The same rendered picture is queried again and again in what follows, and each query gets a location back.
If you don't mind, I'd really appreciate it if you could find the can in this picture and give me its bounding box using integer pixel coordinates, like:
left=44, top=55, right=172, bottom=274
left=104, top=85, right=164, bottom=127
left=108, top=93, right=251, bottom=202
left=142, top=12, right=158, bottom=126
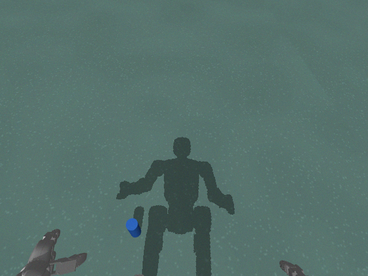
left=126, top=218, right=141, bottom=237

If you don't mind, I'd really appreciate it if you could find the left robot arm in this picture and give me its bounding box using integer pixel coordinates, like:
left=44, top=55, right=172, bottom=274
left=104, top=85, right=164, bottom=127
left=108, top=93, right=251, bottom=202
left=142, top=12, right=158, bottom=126
left=16, top=260, right=51, bottom=276

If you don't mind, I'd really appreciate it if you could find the left robot hand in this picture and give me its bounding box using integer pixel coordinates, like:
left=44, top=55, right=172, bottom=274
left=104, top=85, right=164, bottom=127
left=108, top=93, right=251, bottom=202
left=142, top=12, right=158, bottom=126
left=28, top=229, right=87, bottom=276

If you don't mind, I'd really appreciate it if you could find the right robot hand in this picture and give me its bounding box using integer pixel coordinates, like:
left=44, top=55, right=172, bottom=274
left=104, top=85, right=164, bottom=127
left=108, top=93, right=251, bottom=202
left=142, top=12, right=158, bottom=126
left=279, top=260, right=308, bottom=276

